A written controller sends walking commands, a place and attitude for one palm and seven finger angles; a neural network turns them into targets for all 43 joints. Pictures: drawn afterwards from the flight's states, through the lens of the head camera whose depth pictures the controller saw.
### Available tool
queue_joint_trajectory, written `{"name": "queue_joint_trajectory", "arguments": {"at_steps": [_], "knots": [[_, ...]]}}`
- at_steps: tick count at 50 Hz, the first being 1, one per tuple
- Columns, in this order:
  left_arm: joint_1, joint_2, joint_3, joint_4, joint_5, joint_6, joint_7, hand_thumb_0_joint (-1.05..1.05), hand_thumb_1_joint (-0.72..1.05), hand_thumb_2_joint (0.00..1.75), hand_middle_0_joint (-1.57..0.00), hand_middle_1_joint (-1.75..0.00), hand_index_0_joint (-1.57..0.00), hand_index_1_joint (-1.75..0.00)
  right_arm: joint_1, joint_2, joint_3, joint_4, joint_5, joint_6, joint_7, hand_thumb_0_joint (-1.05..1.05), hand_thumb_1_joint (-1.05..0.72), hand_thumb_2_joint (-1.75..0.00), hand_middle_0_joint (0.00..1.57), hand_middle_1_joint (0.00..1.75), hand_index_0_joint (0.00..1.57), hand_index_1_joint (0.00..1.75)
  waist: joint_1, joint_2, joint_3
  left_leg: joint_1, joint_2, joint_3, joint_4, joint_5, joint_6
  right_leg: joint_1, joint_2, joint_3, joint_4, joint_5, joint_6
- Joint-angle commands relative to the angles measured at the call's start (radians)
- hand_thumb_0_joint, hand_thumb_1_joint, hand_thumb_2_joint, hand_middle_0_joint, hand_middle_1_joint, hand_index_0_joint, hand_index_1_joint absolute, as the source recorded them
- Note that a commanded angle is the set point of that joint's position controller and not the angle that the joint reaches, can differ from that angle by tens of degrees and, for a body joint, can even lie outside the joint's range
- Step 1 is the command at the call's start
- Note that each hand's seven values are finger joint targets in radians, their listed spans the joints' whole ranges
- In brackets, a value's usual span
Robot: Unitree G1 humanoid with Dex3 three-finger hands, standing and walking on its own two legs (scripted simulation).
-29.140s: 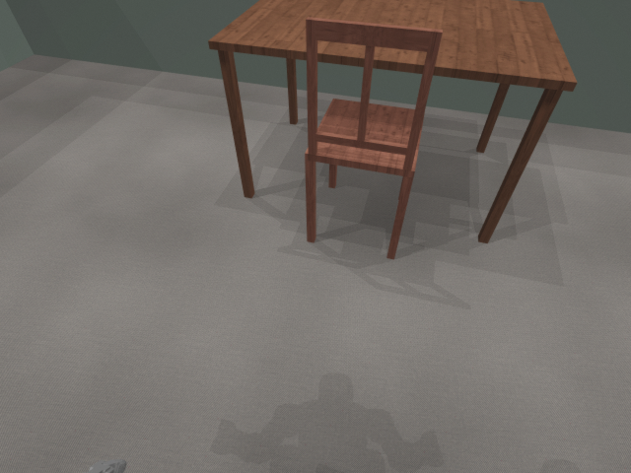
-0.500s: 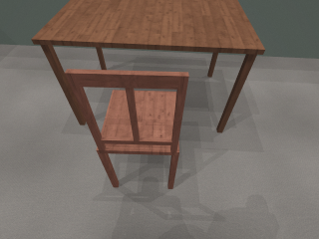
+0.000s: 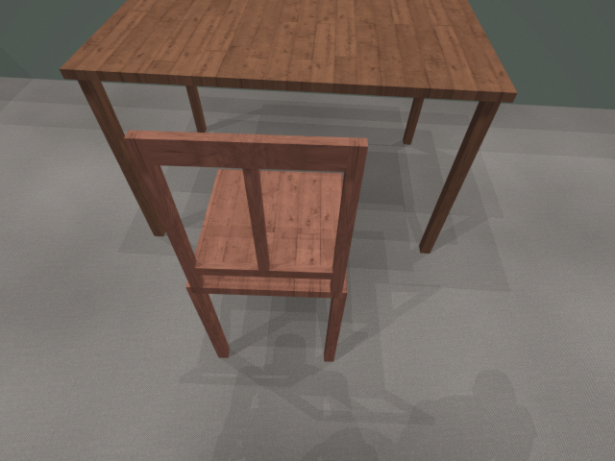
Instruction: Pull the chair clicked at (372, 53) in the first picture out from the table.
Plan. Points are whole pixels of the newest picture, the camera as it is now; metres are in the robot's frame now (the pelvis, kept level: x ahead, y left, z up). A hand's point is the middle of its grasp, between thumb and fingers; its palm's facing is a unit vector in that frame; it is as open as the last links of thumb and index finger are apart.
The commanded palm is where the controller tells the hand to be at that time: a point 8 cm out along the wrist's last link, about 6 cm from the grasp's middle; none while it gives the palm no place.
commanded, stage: look to check the result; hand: left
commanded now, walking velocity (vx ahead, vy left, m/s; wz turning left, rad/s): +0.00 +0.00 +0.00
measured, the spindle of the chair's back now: (258, 224) +0.52 +0.13 -0.07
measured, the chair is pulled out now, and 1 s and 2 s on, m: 0.28 0.28 0.28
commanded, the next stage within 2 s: take the last steps up to it in 0.32 s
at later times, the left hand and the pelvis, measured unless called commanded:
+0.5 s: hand out of the picture +0.00 +0.16 -0.17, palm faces +0.04 -0.98 -0.17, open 7.4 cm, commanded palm none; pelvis +0.00 +0.00 +0.00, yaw +0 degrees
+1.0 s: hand out of the picture +0.03 +0.14 -0.18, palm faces +0.03 -0.99 -0.17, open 7.4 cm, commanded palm none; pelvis +0.04 -0.01 +0.00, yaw -2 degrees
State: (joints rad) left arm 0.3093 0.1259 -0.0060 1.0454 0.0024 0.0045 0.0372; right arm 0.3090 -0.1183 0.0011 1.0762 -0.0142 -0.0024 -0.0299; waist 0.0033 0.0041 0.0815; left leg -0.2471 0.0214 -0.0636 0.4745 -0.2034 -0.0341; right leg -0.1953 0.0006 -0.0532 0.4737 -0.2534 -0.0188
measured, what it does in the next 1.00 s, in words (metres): stands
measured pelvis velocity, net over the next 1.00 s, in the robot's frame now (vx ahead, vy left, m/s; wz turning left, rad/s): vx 0.04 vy -0.01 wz -0.03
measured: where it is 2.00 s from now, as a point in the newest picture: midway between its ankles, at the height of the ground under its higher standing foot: outside the picture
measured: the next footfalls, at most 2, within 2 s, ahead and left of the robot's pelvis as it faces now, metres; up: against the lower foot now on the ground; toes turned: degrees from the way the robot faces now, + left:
none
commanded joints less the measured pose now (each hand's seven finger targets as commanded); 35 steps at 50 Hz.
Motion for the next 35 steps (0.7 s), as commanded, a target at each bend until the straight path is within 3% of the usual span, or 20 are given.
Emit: {"name": "queue_joint_trajectory", "arguments": {"at_steps": [1,7,9,11,18,22,23,27,30,35], "knots": [[0.089,0.092,0.02,-0.025,0.004,-0.011,0.002,0.0,0.9,0.9,-0.2,-0.3,-0.2,-0.3,0.084,-0.081,-0.016,-0.026,0.003,-0.011,-0.008,0.0,-0.9,-0.9,0.2,0.3,0.2,0.3,-0.002,0.013,0.015,-0.004,0.053,-0.043,-0.091,0.025,0.075,-0.038,-0.095,0.086,-0.121,0.023,-0.04],[0.091,0.092,0.022,-0.023,0.004,-0.014,0.002,0.0,0.9,0.9,-0.2,-0.3,-0.2,-0.3,0.085,-0.082,-0.015,-0.023,0.004,-0.015,-0.009,0.0,-0.9,-0.9,0.2,0.3,0.2,0.3,-0.002,0.003,-0.015,0.008,0.054,-0.048,-0.092,0.049,0.079,-0.013,-0.095,0.085,-0.115,0.053,-0.039],[0.089,0.089,0.02,-0.022,0.005,-0.011,0.002,0.0,0.9,0.9,-0.2,-0.3,-0.2,-0.3,0.082,-0.083,-0.015,-0.023,0.003,-0.012,-0.009,0.0,-0.9,-0.9,0.2,0.3,0.2,0.3,-0.002,0.007,0.024,-0.009,0.053,-0.048,-0.098,0.032,0.079,-0.031,-0.092,0.084,-0.119,0.038,-0.039],[0.096,0.091,0.02,-0.02,0.004,-0.013,0.002,0.0,0.9,0.9,-0.2,-0.3,-0.2,-0.3,0.085,-0.083,-0.015,-0.023,0.004,-0.013,-0.009,0.0,-0.9,-0.9,0.2,0.3,0.2,0.3,-0.002,0.009,-0.002,0.009,0.051,-0.044,-0.092,0.036,0.079,-0.025,-0.097,0.089,-0.121,0.039,-0.04],[0.095,0.088,0.021,-0.019,0.005,-0.012,0.002,0.0,0.9,0.9,-0.2,-0.3,-0.2,-0.3,0.083,-0.08,-0.014,-0.02,0.004,-0.011,-0.01,0.0,-0.9,-0.9,0.2,0.3,0.2,0.3,0.0,0.004,0.025,-0.004,0.052,-0.044,-0.102,0.016,0.082,-0.032,-0.09,0.085,-0.126,0.028,-0.041],[0.094,0.088,0.022,-0.021,0.003,-0.015,0.003,0.0,0.9,0.9,-0.2,-0.3,-0.2,-0.3,0.089,-0.083,-0.014,-0.02,0.004,-0.015,-0.01,0.0,-0.9,-0.9,0.2,0.3,0.2,0.3,-0.002,-0.011,-0.013,0.02,0.052,-0.039,-0.086,0.064,0.078,-0.018,-0.098,0.085,-0.114,0.064,-0.039],[0.09,0.086,0.022,-0.02,0.004,-0.013,0.003,0.0,0.9,0.9,-0.2,-0.3,-0.2,-0.3,0.087,-0.077,-0.013,-0.017,0.005,-0.013,-0.011,0.0,-0.9,-0.9,0.2,0.3,0.2,0.3,-0.001,-0.005,0.018,0.004,0.05,-0.041,-0.093,0.054,0.081,-0.025,-0.092,0.083,-0.122,0.055,-0.041],[0.09,0.086,0.025,-0.02,0.005,-0.011,0.001,0.0,0.9,0.9,-0.2,-0.3,-0.2,-0.3,0.105,-0.08,-0.017,-0.012,-0.003,-0.008,-0.009,0.0,-0.9,-0.9,0.2,0.3,0.2,0.3,-0.011,0.001,0.008,0.008,0.049,-0.036,-0.093,-0.065,0.078,-0.043,-0.085,0.096,-0.134,-0.047,-0.044],[0.092,0.089,0.028,-0.019,0.009,-0.005,-0.002,0.0,0.9,0.9,-0.2,-0.3,-0.2,-0.3,0.112,-0.08,-0.021,-0.009,-0.008,-0.001,-0.007,0.0,-0.9,-0.9,0.2,0.3,0.2,0.3,-0.013,-0.001,0.064,-0.031,0.044,-0.029,-0.089,-0.158,0.083,-0.082,-0.075,0.1,-0.142,-0.14,-0.053],[0.109,0.084,0.033,-0.024,0.011,-0.007,-0.006,0.0,0.9,0.9,-0.2,-0.3,-0.2,-0.3,0.126,-0.081,-0.024,-0.014,-0.011,-0.007,-0.008,0.0,-0.9,-0.9,0.2,0.3,0.2,0.3,-0.011,0.039,0.057,-0.043,0.059,-0.039,-0.095,-0.188,0.098,-0.091,-0.06,0.101,-0.106,-0.135,-0.065]]}}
